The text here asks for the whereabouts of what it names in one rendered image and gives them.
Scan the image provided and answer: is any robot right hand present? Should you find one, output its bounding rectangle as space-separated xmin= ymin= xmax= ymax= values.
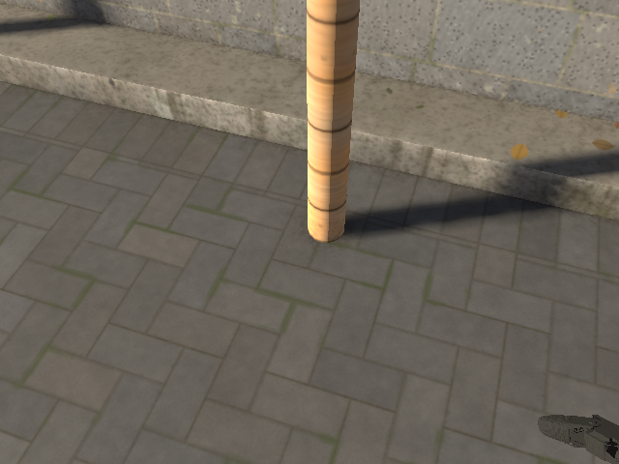
xmin=538 ymin=415 xmax=619 ymax=464

